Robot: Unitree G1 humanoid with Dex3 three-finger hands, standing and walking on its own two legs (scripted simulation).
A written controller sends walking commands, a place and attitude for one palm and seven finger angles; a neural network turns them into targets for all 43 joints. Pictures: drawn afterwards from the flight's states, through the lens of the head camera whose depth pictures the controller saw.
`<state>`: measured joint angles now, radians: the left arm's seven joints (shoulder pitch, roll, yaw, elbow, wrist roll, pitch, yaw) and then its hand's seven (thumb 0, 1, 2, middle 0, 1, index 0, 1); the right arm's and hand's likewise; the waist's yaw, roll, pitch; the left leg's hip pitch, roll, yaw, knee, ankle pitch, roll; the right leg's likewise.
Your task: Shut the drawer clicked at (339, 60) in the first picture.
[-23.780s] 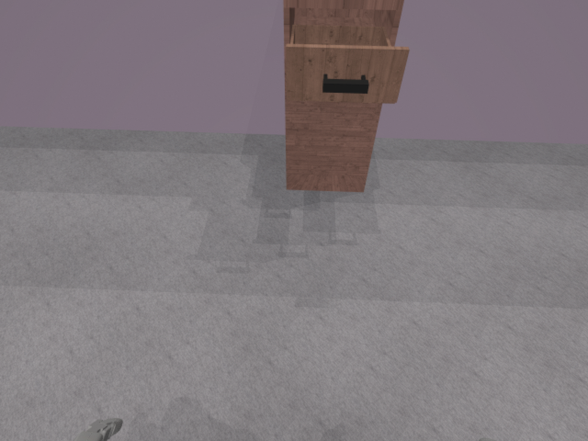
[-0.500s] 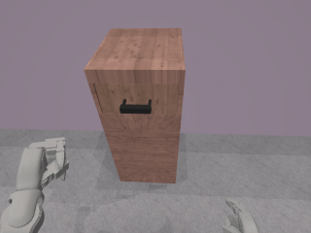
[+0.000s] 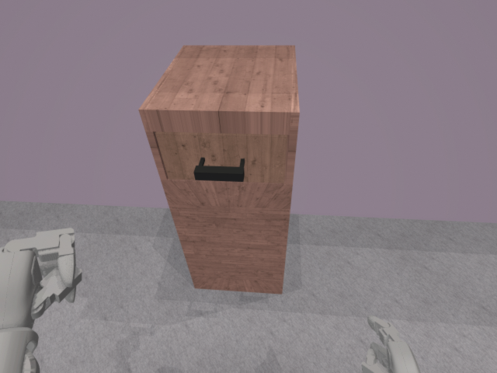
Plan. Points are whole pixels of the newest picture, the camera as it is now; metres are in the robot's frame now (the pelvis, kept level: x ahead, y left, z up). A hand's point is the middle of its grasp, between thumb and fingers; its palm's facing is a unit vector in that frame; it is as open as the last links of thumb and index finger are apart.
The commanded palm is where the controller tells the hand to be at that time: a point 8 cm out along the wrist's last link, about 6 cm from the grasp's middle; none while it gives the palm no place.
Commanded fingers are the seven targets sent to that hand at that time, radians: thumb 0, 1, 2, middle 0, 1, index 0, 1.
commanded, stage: step back with the hand held close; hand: left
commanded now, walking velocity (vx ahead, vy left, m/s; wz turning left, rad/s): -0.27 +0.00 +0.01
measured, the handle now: (220, 167) +0.61 +0.16 -0.03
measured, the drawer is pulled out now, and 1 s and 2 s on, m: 0.00 0.00 0.00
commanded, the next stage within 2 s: stop stepping back and stand still in 1.32 s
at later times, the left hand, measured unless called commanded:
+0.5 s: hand (54, 292) +0.16 +0.25 +0.16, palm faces +0.31 -0.81 -0.50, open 3.3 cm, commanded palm +0.09 +0.29 +0.17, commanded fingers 0.00 0.90 0.90 -1.40 -1.60 -1.40 -1.60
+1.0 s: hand out of the picture +0.10 +0.27 +0.16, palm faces +0.36 -0.77 -0.53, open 3.3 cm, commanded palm +0.03 +0.30 +0.17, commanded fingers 0.00 0.90 0.90 -1.40 -1.60 -1.40 -1.60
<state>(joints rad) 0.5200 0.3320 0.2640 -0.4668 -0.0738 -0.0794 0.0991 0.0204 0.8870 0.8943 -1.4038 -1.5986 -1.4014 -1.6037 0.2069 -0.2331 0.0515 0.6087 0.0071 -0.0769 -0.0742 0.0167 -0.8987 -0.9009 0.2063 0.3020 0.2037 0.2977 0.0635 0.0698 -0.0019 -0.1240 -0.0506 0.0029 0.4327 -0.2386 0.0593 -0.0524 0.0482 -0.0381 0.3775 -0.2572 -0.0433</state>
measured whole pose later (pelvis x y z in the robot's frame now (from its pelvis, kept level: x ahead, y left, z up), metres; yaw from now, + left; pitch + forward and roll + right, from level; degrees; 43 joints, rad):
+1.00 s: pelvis -0.09 +0.02 -0.01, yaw +2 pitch +9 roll -2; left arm 0.64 0.44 0.45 -0.62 -0.03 -0.27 0.12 0.02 0.89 0.89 -1.40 -1.60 -1.40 -1.60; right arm 0.20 -0.20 0.00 0.58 -0.02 -0.07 -0.07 0.02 -0.90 -0.90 0.21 0.30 0.21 0.30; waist 0.00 -0.02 -0.06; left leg -0.53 -0.06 -0.01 0.42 -0.04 0.09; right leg -0.15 0.07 0.06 0.56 -0.35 0.00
